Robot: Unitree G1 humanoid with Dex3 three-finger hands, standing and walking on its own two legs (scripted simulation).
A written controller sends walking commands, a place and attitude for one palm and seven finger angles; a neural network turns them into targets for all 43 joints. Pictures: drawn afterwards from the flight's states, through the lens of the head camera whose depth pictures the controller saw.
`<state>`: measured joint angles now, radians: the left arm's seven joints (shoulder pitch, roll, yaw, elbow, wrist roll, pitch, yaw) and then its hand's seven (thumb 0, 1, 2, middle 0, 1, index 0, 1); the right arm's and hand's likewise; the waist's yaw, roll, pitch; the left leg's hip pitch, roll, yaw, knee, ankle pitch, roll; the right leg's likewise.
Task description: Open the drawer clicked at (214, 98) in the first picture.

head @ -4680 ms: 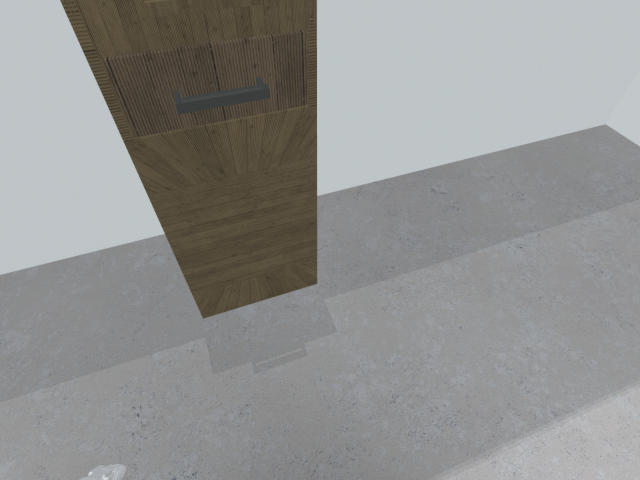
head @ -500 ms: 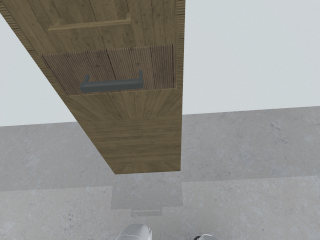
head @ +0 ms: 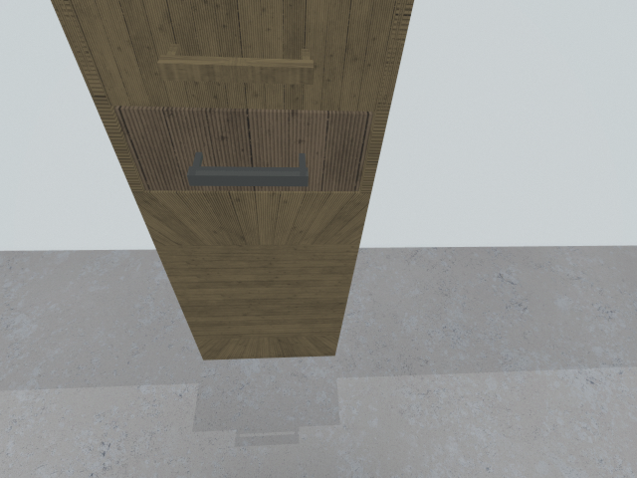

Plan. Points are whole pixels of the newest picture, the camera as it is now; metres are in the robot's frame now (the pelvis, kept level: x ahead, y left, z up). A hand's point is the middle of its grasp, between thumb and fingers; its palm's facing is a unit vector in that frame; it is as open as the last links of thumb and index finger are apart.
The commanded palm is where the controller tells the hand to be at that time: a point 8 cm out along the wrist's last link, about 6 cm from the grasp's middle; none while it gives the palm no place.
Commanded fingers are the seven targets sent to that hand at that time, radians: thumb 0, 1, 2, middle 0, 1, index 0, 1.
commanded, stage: look again from close up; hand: left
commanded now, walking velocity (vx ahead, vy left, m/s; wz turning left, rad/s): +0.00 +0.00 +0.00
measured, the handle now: (250, 167) +0.56 +0.14 +0.06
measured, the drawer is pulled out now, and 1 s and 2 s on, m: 0.00 0.00 0.00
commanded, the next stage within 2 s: raise the hand with hooked fingers in 0.56 s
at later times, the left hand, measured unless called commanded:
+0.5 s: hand out of the picture +0.03 +0.15 -0.18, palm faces +0.02 -0.97 -0.25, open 7.3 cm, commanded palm none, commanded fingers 0.00 0.90 0.90 -0.20 -0.30 -0.20 -0.30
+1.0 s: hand (175, 445) +0.17 +0.17 -0.03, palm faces +0.06 -0.18 -0.98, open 8.2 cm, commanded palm +0.13 +0.19 -0.01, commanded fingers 0.00 0.48 0.72 -0.23 -0.57 -0.23 -0.57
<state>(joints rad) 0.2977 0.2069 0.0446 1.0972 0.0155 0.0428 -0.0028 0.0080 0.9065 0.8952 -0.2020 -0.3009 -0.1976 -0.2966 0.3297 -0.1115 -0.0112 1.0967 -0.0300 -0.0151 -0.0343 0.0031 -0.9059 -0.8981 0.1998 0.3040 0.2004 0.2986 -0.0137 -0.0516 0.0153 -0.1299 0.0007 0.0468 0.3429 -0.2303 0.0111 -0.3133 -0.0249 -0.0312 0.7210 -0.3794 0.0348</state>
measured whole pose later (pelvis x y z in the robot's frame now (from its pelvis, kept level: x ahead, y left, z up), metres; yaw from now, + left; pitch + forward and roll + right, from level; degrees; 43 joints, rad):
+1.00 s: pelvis -0.05 -0.02 -0.04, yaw -3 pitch +7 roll +4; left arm 0.35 0.26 -0.12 0.03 1.02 0.03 0.44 0.01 0.71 0.81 -0.22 -0.43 -0.21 -0.43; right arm 0.07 -0.29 -0.07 0.57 -0.05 -0.03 0.04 0.01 -0.91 -0.90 0.20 0.30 0.20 0.30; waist 0.07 0.02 -0.12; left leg -0.49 0.01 0.08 0.71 -0.34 -0.02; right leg -0.58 -0.01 0.03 0.82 -0.36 -0.04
